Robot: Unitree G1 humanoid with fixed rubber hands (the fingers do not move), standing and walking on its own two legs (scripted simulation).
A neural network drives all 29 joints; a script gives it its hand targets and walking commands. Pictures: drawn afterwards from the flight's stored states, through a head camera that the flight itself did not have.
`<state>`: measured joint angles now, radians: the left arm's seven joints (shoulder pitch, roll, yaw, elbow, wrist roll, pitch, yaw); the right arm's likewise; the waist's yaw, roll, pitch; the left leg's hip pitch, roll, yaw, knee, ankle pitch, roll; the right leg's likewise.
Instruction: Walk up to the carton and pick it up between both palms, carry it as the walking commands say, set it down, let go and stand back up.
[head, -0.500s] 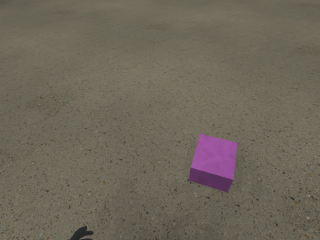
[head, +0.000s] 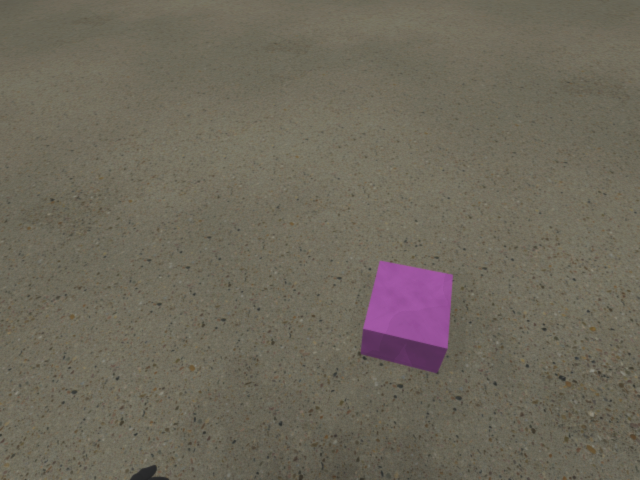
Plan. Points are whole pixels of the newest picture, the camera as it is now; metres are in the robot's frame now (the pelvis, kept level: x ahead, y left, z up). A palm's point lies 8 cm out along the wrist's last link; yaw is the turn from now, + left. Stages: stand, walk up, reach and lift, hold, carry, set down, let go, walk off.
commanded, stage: walk up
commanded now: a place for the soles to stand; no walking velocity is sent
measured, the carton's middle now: (407, 314) +0.80 -0.26 -0.67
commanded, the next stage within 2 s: none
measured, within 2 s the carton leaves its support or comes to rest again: neither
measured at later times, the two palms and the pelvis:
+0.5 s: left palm out of the picture +0.16 +0.25 -0.11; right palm out of the picture +0.15 -0.38 -0.09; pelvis +0.08 -0.05 -0.01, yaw -4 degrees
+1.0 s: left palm (210, 381) +0.30 +0.20 -0.10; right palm (638, 424) +0.24 -0.43 -0.12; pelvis +0.20 -0.11 -0.01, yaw -8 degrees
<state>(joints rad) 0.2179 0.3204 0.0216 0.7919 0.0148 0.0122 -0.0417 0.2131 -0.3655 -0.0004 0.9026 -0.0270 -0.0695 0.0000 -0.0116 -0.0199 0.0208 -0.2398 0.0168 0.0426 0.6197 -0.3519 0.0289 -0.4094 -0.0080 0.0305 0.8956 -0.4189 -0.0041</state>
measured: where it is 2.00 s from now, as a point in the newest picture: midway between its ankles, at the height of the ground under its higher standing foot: (392, 467)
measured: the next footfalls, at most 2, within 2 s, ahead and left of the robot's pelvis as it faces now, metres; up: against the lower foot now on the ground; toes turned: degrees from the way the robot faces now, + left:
right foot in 0.14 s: +0.14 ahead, -0.16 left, +0.00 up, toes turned -2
left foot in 0.48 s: +0.21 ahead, +0.07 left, +0.00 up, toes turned -1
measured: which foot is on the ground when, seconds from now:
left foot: down 0.00-0.12, up 0.14-0.46, down 0.48-0.84, up 0.86-1.00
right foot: up 0.00-0.12, down 0.14-0.50, up 0.52-0.84, down 0.86-1.00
